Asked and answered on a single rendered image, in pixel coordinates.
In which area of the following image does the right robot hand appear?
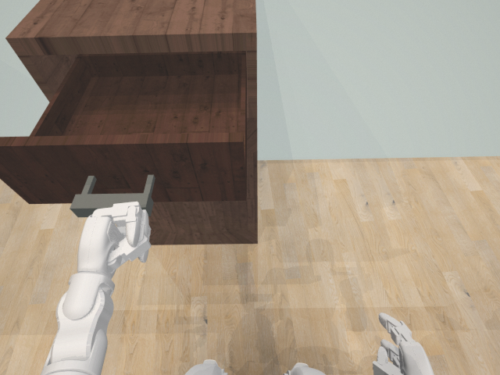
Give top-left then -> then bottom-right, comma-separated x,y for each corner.
373,312 -> 434,375

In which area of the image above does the right robot shin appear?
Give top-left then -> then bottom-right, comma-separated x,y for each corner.
292,362 -> 309,369

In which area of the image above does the drawer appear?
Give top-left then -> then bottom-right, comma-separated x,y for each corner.
0,51 -> 247,204

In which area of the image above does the left robot hand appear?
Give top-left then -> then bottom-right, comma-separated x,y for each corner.
77,202 -> 151,279

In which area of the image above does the cabinet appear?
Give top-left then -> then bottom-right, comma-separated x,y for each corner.
5,0 -> 258,245

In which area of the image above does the robot left forearm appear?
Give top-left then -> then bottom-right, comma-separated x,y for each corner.
41,271 -> 115,375

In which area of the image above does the handle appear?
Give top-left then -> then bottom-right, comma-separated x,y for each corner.
70,175 -> 155,217

